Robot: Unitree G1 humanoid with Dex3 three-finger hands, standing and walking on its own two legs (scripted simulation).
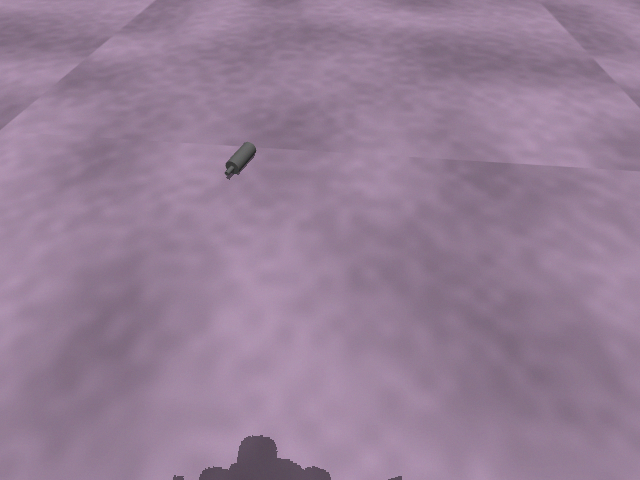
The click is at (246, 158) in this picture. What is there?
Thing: lying bottle
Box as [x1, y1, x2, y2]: [225, 142, 255, 175]
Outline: 251,143 245,142 226,162 227,169 225,174 228,175 230,172 238,172 255,152 255,148
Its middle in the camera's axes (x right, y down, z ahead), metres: -0.41 -0.40 +2.02
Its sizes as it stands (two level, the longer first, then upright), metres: 0.243 0.078 0.078
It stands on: the floor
